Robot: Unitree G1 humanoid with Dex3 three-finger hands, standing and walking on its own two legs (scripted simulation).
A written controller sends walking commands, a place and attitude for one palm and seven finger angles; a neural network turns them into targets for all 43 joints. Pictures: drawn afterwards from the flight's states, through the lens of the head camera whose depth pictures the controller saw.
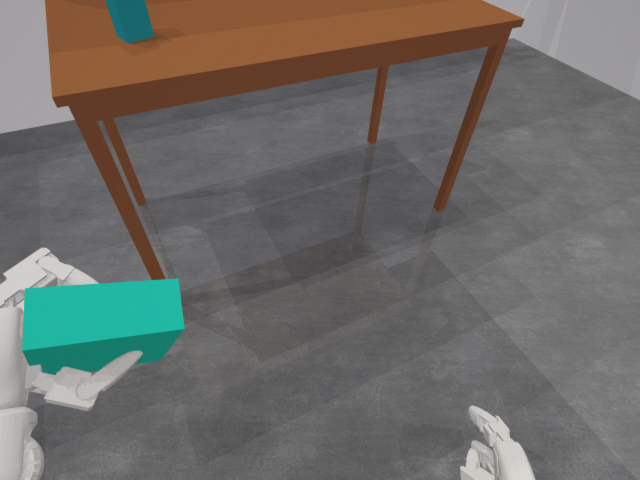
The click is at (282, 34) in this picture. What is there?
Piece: table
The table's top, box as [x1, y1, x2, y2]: [45, 0, 523, 107]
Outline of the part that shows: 45,0 52,97 57,107 521,26 523,21 523,18 482,0 145,0 154,36 151,38 127,43 116,35 104,0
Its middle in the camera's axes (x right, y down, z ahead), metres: -0.11 -0.71 +1.22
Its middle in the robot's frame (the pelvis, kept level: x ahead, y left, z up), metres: +1.39 +0.19 +0.06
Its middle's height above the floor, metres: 0.83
